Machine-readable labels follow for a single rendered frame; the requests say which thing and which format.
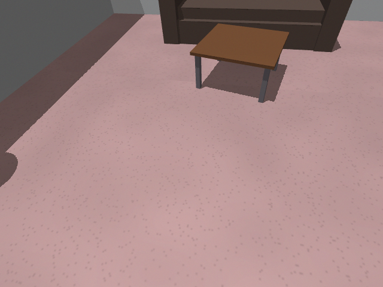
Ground sofa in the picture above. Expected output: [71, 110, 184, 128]
[159, 0, 352, 52]

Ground coffee table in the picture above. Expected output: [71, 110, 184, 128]
[190, 23, 289, 103]

